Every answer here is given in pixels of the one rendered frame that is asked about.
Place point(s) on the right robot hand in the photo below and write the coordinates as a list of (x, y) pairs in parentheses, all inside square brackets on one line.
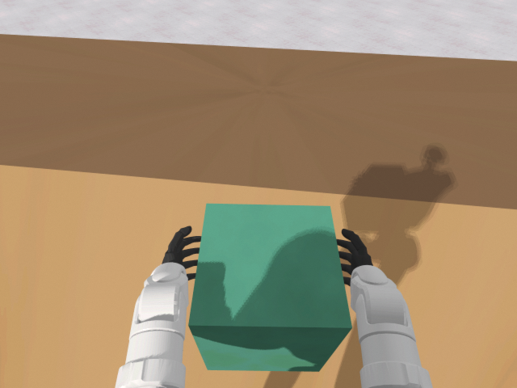
[(358, 255)]

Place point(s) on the left robot hand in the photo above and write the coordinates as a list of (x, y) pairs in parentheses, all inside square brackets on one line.
[(176, 254)]

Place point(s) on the right robot forearm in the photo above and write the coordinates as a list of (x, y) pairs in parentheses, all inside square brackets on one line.
[(386, 335)]

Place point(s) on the left robot forearm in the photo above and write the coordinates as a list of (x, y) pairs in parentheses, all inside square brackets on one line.
[(155, 350)]

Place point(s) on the carton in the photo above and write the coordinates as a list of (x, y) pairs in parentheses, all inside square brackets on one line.
[(269, 293)]

